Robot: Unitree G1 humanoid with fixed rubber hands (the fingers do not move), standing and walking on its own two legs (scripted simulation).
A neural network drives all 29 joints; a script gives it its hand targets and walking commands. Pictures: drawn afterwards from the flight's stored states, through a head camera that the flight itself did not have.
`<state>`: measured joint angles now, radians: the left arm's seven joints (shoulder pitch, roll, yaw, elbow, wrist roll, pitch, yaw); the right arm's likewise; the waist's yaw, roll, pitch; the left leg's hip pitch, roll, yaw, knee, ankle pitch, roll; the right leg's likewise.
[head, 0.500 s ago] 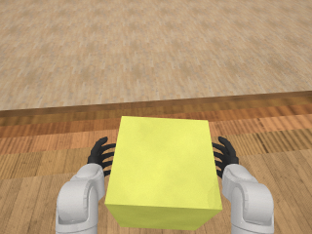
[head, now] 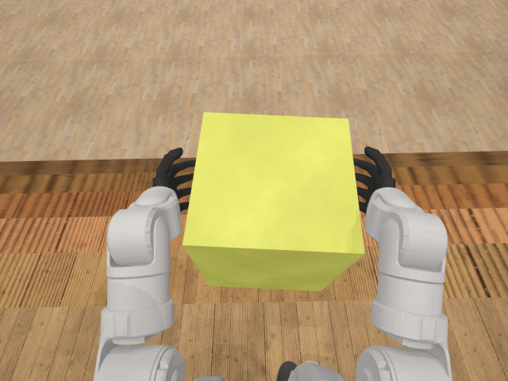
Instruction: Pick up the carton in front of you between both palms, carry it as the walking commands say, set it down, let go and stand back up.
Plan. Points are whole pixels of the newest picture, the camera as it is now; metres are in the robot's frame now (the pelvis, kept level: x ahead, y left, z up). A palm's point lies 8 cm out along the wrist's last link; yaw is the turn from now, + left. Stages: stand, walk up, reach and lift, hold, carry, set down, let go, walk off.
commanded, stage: carry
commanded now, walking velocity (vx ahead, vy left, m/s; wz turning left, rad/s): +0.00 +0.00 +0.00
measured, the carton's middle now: (269, 213) +0.36 +0.00 +0.02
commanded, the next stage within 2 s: none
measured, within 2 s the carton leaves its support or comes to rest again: neither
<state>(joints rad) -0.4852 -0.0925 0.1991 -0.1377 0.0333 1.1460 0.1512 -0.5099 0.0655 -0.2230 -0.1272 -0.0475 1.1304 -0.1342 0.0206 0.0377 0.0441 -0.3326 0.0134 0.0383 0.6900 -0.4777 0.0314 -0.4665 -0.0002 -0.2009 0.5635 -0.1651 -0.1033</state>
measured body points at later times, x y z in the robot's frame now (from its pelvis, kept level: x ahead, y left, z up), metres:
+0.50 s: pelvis +0.05 +0.02 +0.00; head +0.07 +0.02 +0.45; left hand +0.40 +0.17 +0.11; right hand +0.40 -0.14 +0.11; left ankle -0.03 +0.10 -0.72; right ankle +0.08 -0.07 -0.72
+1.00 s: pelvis +0.03 +0.02 +0.01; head +0.01 +0.03 +0.46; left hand +0.37 +0.17 +0.12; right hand +0.37 -0.13 +0.13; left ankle -0.03 +0.10 -0.72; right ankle +0.08 -0.07 -0.72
